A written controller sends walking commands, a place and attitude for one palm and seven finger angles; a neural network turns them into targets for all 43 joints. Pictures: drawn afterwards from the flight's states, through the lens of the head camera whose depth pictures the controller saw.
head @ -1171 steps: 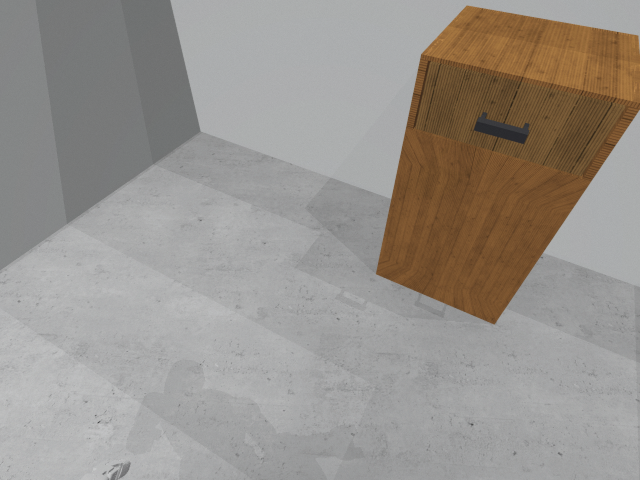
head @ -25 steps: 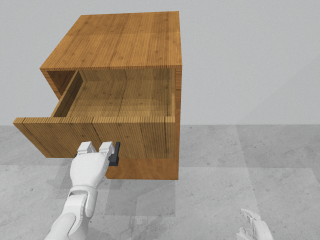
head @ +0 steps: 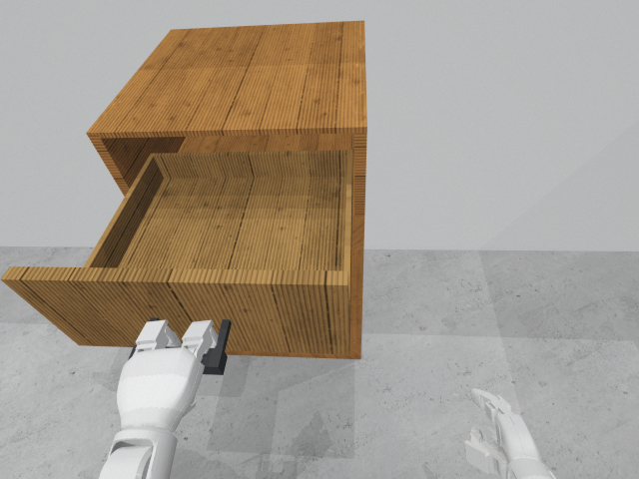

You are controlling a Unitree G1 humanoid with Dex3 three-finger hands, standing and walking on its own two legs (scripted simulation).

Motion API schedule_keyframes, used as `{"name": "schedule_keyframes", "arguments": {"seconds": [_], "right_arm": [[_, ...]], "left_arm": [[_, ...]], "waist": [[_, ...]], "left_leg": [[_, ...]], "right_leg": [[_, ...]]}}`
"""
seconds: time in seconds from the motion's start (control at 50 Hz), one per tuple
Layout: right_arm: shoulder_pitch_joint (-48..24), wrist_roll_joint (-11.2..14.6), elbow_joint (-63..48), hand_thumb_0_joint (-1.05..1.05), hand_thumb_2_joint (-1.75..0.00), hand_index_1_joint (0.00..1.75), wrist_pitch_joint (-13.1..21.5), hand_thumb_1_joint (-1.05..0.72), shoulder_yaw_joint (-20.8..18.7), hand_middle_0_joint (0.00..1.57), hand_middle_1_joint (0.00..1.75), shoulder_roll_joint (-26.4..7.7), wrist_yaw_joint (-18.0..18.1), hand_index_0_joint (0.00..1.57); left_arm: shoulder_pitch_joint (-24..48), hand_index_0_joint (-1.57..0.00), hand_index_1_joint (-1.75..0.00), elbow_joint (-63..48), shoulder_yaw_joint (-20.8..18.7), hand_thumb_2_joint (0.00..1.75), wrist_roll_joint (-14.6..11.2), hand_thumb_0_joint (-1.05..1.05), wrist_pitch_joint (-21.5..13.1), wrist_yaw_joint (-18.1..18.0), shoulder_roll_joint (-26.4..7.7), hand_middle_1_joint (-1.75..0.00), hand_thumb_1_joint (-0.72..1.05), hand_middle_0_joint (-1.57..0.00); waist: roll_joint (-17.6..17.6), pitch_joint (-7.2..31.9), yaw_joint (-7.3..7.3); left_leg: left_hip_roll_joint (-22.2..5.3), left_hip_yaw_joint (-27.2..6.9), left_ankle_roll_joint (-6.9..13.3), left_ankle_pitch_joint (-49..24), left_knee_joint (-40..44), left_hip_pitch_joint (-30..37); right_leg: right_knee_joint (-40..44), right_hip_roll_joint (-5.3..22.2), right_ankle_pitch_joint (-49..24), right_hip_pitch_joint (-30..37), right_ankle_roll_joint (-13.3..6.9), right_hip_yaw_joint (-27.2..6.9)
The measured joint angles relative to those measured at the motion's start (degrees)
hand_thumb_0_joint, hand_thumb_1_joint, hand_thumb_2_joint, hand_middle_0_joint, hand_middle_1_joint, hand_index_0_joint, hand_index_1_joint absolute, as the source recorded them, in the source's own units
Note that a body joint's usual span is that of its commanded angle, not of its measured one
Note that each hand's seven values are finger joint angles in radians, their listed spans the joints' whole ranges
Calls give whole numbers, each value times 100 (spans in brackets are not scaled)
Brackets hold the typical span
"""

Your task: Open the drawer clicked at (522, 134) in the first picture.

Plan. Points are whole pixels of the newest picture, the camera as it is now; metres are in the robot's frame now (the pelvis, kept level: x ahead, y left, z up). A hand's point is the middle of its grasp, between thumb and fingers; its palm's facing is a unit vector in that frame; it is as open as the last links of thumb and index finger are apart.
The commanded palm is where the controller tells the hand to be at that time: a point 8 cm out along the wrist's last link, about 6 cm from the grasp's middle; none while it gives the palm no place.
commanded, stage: pull the drawer open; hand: left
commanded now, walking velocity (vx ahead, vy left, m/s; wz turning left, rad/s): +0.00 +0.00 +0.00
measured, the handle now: (183, 343) +0.27 +0.21 +0.02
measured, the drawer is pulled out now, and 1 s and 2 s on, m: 0.29 0.30 0.29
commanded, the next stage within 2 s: open the thumb to release the handle in 0.22 s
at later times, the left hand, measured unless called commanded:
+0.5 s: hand (177, 391) +0.22 +0.21 +0.00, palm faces +0.05 -0.10 -0.99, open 6.2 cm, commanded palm +0.19 +0.22 +0.06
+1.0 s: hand (178, 392) +0.22 +0.21 +0.01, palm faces +0.03 -0.13 -0.99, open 13.6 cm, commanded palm +0.20 +0.21 +0.05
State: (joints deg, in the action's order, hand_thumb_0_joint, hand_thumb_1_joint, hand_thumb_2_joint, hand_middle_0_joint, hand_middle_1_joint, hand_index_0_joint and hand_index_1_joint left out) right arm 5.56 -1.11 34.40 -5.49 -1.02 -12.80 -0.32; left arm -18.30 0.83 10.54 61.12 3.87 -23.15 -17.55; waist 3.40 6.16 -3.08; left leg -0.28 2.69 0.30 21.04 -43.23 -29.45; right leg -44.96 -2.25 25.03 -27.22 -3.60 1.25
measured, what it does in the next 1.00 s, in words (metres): stands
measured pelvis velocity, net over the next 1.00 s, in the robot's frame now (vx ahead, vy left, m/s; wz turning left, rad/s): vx -0.01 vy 0.00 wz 0.01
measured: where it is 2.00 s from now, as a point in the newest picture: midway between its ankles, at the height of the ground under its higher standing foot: outside the picture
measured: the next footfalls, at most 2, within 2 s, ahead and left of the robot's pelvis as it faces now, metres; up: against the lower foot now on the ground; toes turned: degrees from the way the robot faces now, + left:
none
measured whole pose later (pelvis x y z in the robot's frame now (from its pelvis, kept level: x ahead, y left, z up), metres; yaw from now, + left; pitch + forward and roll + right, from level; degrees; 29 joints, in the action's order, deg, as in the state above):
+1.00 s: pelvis -0.01 +0.00 +0.00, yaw +0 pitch +7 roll +1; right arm 5.2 -0.5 35.9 -5.4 -0.2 -12.6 2.0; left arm -14.4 3.7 9.2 59.7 3.3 -22.7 -18.0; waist 2.7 5.6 -3.3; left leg -0.4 2.0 0.1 19.7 -43.0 -30.0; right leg -44.6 -2.5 23.8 -27.6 -3.8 1.8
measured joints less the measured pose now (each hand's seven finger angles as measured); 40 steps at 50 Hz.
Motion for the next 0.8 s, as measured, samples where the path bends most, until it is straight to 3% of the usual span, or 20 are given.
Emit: {"name": "schedule_keyframes", "arguments": {"seconds": [0.14,0.34,0.4,0.48,0.6,0.8], "right_arm": [[-27,-27,-13,1,-89,30,2,-90,48,20,30,36,-6,20],[60,-38,-115,1,-89,30,11,-90,105,20,30,31,-86,20],[66,-72,-20,1,-89,30,12,-90,55,20,30,-28,13,20],[44,-47,102,1,-89,30,0,-90,-5,20,30,-70,89,20],[45,3,176,1,-89,30,-24,-90,7,20,30,-32,159,20],[-26,52,157,1,-89,30,-14,-90,89,20,30,29,227,20]], "left_arm": [[-125,-44,-134,-133,-67,80,-18,3,-40,-4,-7,-135,67,-27],[-483,-43,-134,-445,-273,76,-100,3,-43,28,-33,-135,68,-27],[-275,-42,-134,-251,-291,77,0,2,-158,-91,-130,-135,67,-30],[-82,-41,-133,-131,-279,77,-51,1,-169,-203,-141,-133,63,-34],[33,-39,-130,-52,-230,68,-140,0,-33,-150,-35,-130,41,-37],[247,-34,-123,144,-175,44,-135,0,-33,10,-108,-127,-18,-36]], "waist": [[-23,-1,-26],[-79,53,91],[-70,24,48],[-33,-14,9],[-21,22,-4],[-48,-22,-11]], "left_leg": [[-8,-14,-23,15,-81,-70],[-56,65,-43,99,-156,-119],[-42,10,-42,117,-237,-210],[-30,-38,-39,108,-274,-283],[-11,-31,-31,36,-155,-224],[-19,-57,-38,-71,-25,-86]], "right_leg": [[-107,-7,34,-79,-25,16],[-206,-53,92,-173,-44,-67],[-259,-39,121,-229,-42,-12],[-267,-29,113,-272,-37,36],[-178,-12,55,-229,-27,26],[-33,-25,-52,-79,-35,48]]}}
